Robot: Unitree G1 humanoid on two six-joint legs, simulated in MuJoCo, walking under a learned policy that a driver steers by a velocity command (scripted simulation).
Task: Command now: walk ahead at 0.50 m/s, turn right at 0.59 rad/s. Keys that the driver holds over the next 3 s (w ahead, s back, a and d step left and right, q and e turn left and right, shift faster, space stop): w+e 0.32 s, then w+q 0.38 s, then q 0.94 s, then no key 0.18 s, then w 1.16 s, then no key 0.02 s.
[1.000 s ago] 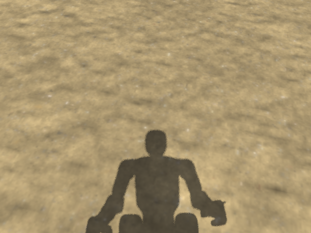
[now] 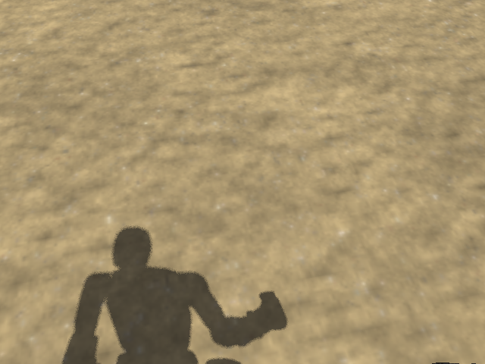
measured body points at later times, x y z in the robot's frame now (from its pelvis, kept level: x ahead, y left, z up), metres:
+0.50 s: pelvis +0.25 -0.08 -0.01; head +0.29 -0.10 +0.44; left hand +0.52 +0.11 -0.08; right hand +0.20 -0.36 -0.14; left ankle +0.11 +0.11 -0.65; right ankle +0.32 -0.18 -0.73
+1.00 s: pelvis +0.50 -0.09 -0.01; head +0.55 -0.09 +0.43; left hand +0.60 +0.19 -0.13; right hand +0.68 -0.36 -0.11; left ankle +0.62 -0.02 -0.73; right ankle +0.33 -0.20 -0.66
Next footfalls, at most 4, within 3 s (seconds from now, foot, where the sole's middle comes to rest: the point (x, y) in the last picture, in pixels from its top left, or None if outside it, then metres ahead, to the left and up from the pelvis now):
0.42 right None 0.35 -0.20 -0.77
0.94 left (268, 302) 0.66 -0.02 -0.77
1.42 right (344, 297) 0.68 -0.24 -0.77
1.82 left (262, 338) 0.55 -0.01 -0.77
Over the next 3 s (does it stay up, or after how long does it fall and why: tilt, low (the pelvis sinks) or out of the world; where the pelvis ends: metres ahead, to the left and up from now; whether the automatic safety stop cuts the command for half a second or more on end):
stays up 0.98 0.11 0.01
